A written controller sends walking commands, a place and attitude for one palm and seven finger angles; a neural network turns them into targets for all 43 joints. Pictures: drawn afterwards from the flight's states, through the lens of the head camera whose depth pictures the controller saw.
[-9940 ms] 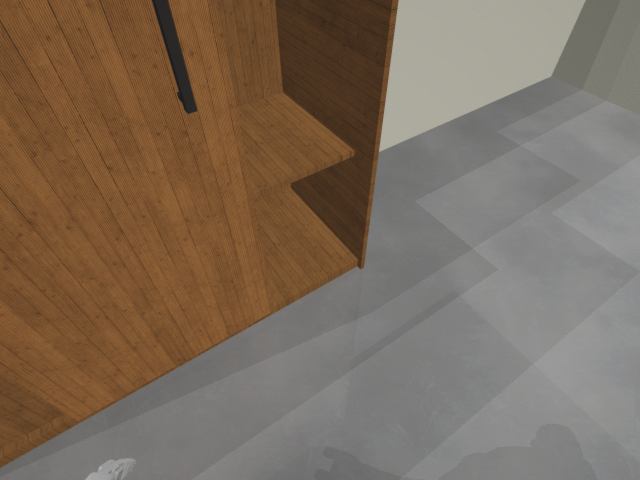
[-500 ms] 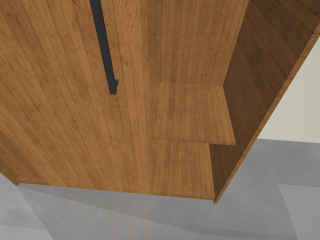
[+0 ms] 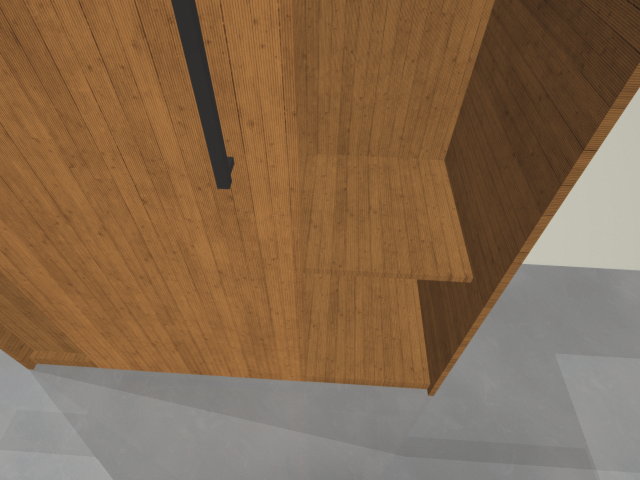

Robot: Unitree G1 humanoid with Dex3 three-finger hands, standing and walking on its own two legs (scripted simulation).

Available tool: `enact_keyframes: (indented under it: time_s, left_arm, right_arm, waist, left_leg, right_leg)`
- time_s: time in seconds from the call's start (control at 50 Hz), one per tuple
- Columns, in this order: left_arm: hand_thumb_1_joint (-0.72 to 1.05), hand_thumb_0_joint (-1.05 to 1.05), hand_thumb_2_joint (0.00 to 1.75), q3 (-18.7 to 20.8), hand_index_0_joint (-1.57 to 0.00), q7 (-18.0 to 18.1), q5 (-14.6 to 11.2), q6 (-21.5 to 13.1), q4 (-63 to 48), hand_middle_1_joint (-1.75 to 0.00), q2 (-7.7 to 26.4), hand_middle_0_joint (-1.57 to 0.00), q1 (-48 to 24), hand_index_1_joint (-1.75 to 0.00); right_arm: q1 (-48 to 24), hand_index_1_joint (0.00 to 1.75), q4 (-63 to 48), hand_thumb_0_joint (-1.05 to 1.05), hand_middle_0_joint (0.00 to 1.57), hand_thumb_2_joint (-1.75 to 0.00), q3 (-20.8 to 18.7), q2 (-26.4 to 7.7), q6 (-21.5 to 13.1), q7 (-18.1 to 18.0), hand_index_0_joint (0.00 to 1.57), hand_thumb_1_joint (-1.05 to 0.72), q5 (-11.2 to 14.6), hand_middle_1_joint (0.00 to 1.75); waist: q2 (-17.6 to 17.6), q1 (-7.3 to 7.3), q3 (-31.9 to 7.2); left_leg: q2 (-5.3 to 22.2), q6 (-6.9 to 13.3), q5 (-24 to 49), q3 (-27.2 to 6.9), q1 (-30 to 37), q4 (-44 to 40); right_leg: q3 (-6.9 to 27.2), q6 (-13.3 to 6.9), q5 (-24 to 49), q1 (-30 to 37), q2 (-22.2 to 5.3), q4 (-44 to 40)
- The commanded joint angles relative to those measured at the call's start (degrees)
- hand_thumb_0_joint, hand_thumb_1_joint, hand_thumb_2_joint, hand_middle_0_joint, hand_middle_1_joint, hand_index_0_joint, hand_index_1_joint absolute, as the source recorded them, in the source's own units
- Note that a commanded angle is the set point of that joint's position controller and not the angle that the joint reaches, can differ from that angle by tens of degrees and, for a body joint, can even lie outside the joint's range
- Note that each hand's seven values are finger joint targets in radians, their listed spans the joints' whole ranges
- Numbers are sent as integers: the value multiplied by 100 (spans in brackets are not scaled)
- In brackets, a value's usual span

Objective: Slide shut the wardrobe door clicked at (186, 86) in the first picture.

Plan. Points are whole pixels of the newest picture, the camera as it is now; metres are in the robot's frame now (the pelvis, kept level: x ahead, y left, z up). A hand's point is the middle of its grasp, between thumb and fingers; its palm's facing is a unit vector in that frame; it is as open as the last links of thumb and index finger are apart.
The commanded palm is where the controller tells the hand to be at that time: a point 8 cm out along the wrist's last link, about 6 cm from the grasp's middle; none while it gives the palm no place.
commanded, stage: look again from close up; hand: left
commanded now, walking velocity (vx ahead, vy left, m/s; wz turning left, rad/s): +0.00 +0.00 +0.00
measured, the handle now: (203, 65) +0.49 +0.17 +0.27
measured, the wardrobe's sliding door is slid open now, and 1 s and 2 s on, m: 0.39 0.39 0.39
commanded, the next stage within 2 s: raise the hand with hooked fingers in 0.72 s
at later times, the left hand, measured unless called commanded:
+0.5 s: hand out of the picture -0.01 +0.14 -0.17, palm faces +0.03 -0.98 -0.19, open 7.4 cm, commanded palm none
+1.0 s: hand (186, 448) +0.16 +0.17 -0.02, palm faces +0.26 -0.94 -0.22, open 7.4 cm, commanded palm +0.11 +0.20 -0.03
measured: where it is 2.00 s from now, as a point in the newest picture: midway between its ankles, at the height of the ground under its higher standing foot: outside the picture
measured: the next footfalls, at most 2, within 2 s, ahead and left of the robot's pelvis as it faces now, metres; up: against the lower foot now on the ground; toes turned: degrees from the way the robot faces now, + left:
none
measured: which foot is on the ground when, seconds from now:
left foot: down 0.00-1.00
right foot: down 0.00-1.00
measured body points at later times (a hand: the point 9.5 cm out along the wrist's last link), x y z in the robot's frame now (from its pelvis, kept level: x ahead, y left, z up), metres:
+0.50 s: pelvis +0.00 -0.02 +0.00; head +0.01 -0.02 +0.45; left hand -0.01 +0.20 -0.16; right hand +0.01 -0.24 -0.16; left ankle -0.01 +0.08 -0.74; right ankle -0.03 -0.15 -0.74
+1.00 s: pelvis -0.01 -0.03 -0.01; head -0.01 -0.06 +0.44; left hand +0.15 +0.22 +0.00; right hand +0.08 -0.28 -0.13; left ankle -0.01 +0.08 -0.74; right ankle -0.03 -0.15 -0.74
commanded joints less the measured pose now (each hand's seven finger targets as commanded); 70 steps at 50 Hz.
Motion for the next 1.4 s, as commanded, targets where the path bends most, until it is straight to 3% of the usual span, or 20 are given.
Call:
enact_keyframes:
  time_s: [0.0,0.78,0.8,0.82,0.84,0.86,0.88,0.9,0.92,0.94,0.96,1.0,1.02,1.04,1.08,1.14,1.18,1.24,1.32,1.38]
  left_arm:
    - [90,0,90,77,-20,34,-18,-63,-91,-30,553,-20,442,-30]
    - [90,0,90,65,-20,27,-33,-118,-78,-30,524,-20,578,-30]
    - [90,0,90,63,-20,231,51,-273,58,-30,639,-20,795,-30]
    - [88,0,89,361,-20,144,-1201,-1410,-9017,-32,1666,-20,-3326,-32]
    - [85,0,88,768,-20,437,-885,-1283,-9002,-33,2117,-20,-2787,-33]
    - [83,0,87,334,-21,605,-733,-906,-7513,-34,1098,-21,-940,-34]
    - [81,0,86,-266,-21,635,-817,-232,-6070,-36,-17,-21,769,-36]
    - [78,0,85,-435,-21,506,-1058,-175,-7387,-37,-117,-21,257,-37]
    - [76,0,84,-141,-21,410,-1052,-430,-7881,-39,282,-21,41,-39]
    - [74,0,83,-135,-21,306,-988,-651,-7795,-40,300,-21,227,-40]
    - [71,0,82,103,-21,224,-963,-862,-7458,-42,422,-21,297,-42]
    - [67,0,80,328,-22,-321,-1109,-1402,-6036,-45,79,-22,1231,-45]
    - [64,0,79,427,-22,-692,-1254,-1752,-5537,-47,-48,-22,1817,-47]
    - [62,0,78,770,-22,-1146,-1382,-2026,-5222,-48,183,-22,2342,-48]
    - [57,0,76,1290,-22,-2046,-1724,-2488,-5452,-51,756,-22,2086,-51]
    - [50,0,73,2074,-23,-2256,-1635,-2174,-6440,-55,1639,-23,1727,-55]
    - [46,0,71,1997,-23,-2029,-1814,-2044,-7622,-58,1485,-23,1120,-58]
    - [39,0,68,2084,-24,-1518,-1866,-2476,-9104,-63,1546,-24,-34,-63]
    - [29,0,64,1150,-24,-1614,-1748,-3152,-8944,-69,1092,-24,-808,-69]
    - [22,0,61,731,-25,-2233,-1833,-2881,-8278,-74,1204,-25,-1204,-74]
  right_arm:
    - [316,30,-150,0,20,-90,-122,-617,-78,-16,20,-90,30,30]
    - [304,30,-17,0,20,-90,-86,-481,-18,-12,20,-90,46,30]
    - [-258,30,-446,0,20,-90,-137,-686,-53,53,20,-90,71,30]
    - [-22,30,-2520,0,20,-90,-323,-1686,-865,-199,20,-90,308,30]
    - [-811,30,-2236,0,20,-90,-25,-1078,-1375,-407,20,-90,418,30]
    - [-313,30,-1995,0,20,-90,-252,-1189,-1656,-373,20,-90,233,30]
    - [-278,30,-1882,0,20,-90,-208,-834,-1698,-315,20,-90,403,30]
    - [-274,30,-2364,0,20,-90,-253,-979,-1757,-328,20,-90,497,30]
    - [-419,30,-2540,0,20,-90,-343,-1209,-1849,-397,20,-90,458,30]
    - [-493,30,-2736,0,20,-90,-362,-1238,-1960,-412,20,-90,381,30]
    - [-374,30,-2804,0,20,-90,-403,-1257,-1962,-395,20,-90,262,30]
    - [-570,30,-2953,0,20,-90,-491,-1233,-1891,-298,20,-90,170,30]
    - [-647,30,-3038,0,20,-90,-541,-1218,-1861,-214,20,-90,156,30]
    - [-729,30,-3185,0,20,-90,-614,-1214,-1809,-93,20,-90,210,30]
    - [-996,30,-3685,0,20,-90,-651,-1382,-1748,28,20,-90,221,30]
    - [-1144,30,-4185,0,20,-90,-626,-1289,-1498,30,20,-90,260,30]
    - [-1120,30,-4483,0,20,-90,-562,-1135,-1372,-57,20,-90,275,30]
    - [-670,30,-4412,0,20,-90,-501,-1060,-1372,-136,20,-90,170,30]
    - [-515,30,-3941,0,20,-90,-349,-1150,-1613,-233,20,-90,191,30]
    - [-606,30,-3814,0,20,-90,-253,-1320,-1815,-366,20,-90,329,30]
  waist:
    - [38,35,150]
    - [-37,49,373]
    - [-164,179,594]
    - [958,-624,-2315]
    - [1476,-285,-1763]
    - [1595,-184,-2085]
    - [932,-197,-1089]
    - [750,-183,-818]
    - [446,-244,-868]
    - [59,-313,-704]
    - [-777,-382,-576]
    - [-1955,-96,204]
    - [-2239,97,274]
    - [-1894,377,250]
    - [-1229,354,-275]
    - [242,679,-1021]
    - [483,490,-1413]
    - [654,152,-1835]
    - [784,-434,-943]
    - [478,-563,-516]
  left_leg:
    - [828,-44,1325,-771,9,-561]
    - [800,-161,892,-648,-35,-560]
    - [863,-334,1456,-518,-461,602]
    - [299,-188,1870,-451,1231,-84]
    - [468,-190,1887,-207,1271,-70]
    - [536,-304,2002,-359,1086,-131]
    - [542,-269,1607,-538,337,-192]
    - [483,-254,1267,-656,116,-99]
    - [430,-257,955,-588,81,48]
    - [311,-216,779,-575,-106,229]
    - [255,-196,694,-599,-371,457]
    - [251,-270,297,-569,-1321,781]
    - [229,-320,108,-538,-1743,962]
    - [172,-383,217,-462,-1906,1091]
    - [47,-449,299,-292,-2043,1475]
    - [-35,-359,448,-90,-1970,1533]
    - [19,-294,355,-42,-1704,1548]
    - [166,-220,690,-320,-1233,1679]
    - [292,-177,169,-568,-1139,1724]
    - [319,-142,-503,-714,-1248,1568]
  right_leg:
    - [210,-344,905,-158,-201,-277]
    - [368,-423,900,-233,-237,-644]
    - [615,-336,2826,-441,-480,-670]
    - [61,-398,2412,143,62,-5]
    - [1,-439,1388,-353,316,190]
    - [-284,-492,690,-430,323,328]
    - [-370,-422,515,-705,270,261]
    - [-431,-391,781,-591,274,190]
    - [-405,-365,706,-686,281,60]
    - [-414,-348,553,-835,310,32]
    - [-415,-319,364,-1207,373,35]
    - [-489,-255,-128,-1917,411,289]
    - [-449,-265,-291,-2034,402,477]
    - [-303,-347,-2,-1875,353,632]
    - [-74,-405,578,-1503,217,965]
    - [117,-425,752,-1099,168,1148]
    - [118,-375,496,-1100,229,1121]
    - [60,-354,932,-1273,392,1215]
    - [-56,-363,236,-2110,479,1041]
    - [151,-311,-516,-2100,435,608]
